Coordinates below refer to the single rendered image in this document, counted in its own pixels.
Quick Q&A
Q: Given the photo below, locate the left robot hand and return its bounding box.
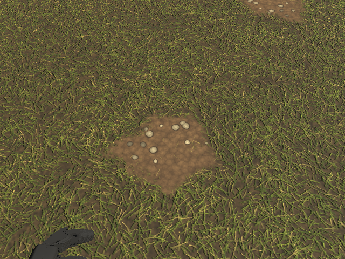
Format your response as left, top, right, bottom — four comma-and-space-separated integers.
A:
29, 227, 94, 259

